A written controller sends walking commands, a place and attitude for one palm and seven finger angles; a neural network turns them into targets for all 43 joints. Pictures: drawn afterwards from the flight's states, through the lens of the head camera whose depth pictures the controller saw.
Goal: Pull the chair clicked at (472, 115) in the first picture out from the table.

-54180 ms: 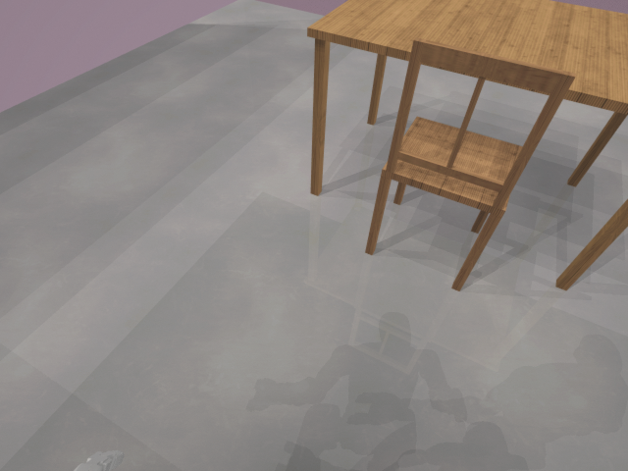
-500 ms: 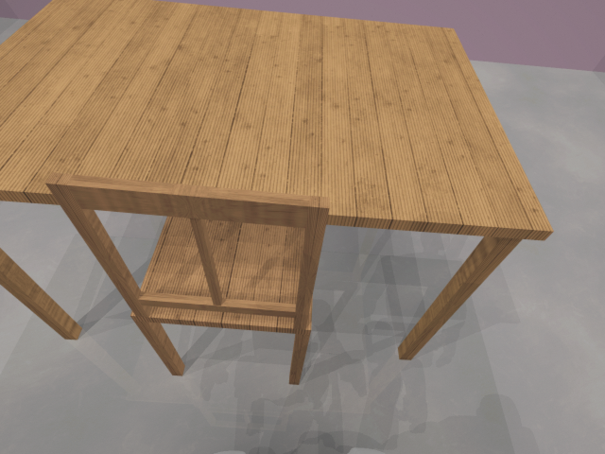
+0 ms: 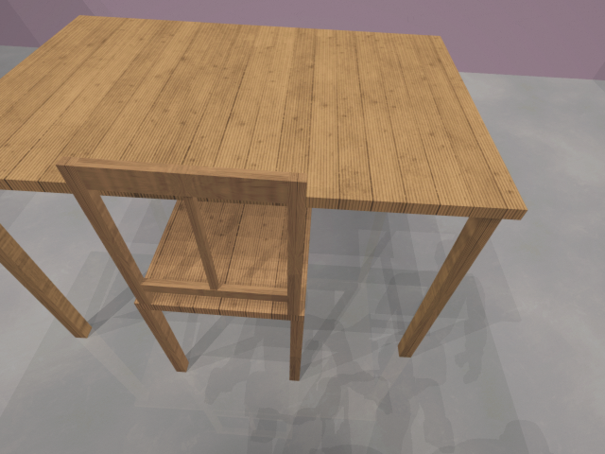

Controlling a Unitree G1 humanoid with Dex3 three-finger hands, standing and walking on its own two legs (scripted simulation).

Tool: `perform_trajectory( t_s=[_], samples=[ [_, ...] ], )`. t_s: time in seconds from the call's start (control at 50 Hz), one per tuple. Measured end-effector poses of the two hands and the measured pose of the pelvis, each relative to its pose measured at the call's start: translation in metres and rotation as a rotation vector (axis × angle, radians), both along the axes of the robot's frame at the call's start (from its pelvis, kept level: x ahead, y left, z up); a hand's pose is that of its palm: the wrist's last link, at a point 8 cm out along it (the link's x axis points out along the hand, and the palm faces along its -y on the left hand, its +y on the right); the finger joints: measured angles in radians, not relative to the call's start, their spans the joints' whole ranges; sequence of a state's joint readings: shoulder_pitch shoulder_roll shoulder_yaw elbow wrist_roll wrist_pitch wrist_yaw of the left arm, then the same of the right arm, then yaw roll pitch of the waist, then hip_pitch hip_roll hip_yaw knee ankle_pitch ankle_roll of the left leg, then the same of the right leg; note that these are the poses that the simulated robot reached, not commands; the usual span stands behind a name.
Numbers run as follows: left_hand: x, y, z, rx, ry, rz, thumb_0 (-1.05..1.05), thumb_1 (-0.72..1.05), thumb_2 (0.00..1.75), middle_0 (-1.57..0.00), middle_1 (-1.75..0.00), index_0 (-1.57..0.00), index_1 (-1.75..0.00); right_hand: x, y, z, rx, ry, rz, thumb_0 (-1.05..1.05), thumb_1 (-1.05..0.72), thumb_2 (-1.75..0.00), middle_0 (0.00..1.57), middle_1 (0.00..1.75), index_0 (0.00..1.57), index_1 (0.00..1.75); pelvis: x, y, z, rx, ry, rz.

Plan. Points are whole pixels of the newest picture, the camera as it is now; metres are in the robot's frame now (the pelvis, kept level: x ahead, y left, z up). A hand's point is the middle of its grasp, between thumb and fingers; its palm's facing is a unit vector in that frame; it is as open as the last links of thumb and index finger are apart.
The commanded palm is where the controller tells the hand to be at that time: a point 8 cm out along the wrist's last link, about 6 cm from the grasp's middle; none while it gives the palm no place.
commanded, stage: come to a stop and stand still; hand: left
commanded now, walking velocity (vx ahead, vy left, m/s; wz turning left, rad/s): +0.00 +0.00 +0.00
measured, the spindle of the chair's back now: (203, 246) +0.48 +0.21 -0.08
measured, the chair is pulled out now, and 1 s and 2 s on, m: -0.12 -0.12 -0.12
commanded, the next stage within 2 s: look again from close up in 0.92 s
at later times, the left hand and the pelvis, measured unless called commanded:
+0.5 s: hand out of the picture -0.01 +0.20 -0.16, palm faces -0.02 -0.98 -0.18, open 7.3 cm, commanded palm none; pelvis -0.02 +0.02 +0.02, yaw -1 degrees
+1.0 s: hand out of the picture -0.02 +0.20 -0.16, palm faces -0.03 -0.99 -0.16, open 7.3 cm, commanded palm none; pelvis -0.01 +0.04 +0.02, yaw -2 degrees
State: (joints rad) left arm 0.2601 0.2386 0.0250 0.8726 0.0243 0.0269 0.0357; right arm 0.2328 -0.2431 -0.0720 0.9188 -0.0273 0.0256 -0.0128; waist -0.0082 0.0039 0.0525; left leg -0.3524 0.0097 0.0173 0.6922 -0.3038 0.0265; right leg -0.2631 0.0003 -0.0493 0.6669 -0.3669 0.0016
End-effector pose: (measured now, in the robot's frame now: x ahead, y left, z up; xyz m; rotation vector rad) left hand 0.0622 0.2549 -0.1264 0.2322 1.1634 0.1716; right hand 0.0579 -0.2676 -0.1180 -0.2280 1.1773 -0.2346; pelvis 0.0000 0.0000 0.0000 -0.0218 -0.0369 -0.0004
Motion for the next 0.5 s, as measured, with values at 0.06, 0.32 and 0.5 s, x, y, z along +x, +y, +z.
perform_trajectory(
  t_s=[0.06, 0.32, 0.5],
  samples=[
    [0.005, -0.006, 0.004, -0.017, -0.030, -0.018, 0.00, 0.91, 0.90, -0.20, -0.30, -0.20, -0.30, -0.010, 0.005, 0.005, 0.009, 0.006, 0.006, 0.01, -0.91, -0.90, 0.20, 0.29, 0.20, 0.30, -0.007, -0.001, 0.005, -0.001, -0.001, -0.005],
    [-0.030, -0.023, -0.004, -0.094, 0.049, -0.024, 0.00, 0.92, 0.90, -0.21, -0.30, -0.21, -0.30, -0.058, 0.046, 0.001, 0.087, 0.103, -0.030, 0.01, -0.93, -0.90, 0.21, 0.30, 0.20, 0.30, -0.018, 0.008, 0.013, -0.004, 0.009, -0.015],
    [-0.074, -0.008, -0.008, -0.094, 0.180, 0.008, 0.00, 0.92, 0.90, -0.20, -0.30, -0.20, -0.30, -0.084, 0.066, -0.001, 0.107, 0.194, -0.058, 0.01, -0.92, -0.90, 0.20, 0.30, 0.20, 0.30, -0.019, 0.021, 0.016, -0.002, 0.015, -0.020]
  ],
)
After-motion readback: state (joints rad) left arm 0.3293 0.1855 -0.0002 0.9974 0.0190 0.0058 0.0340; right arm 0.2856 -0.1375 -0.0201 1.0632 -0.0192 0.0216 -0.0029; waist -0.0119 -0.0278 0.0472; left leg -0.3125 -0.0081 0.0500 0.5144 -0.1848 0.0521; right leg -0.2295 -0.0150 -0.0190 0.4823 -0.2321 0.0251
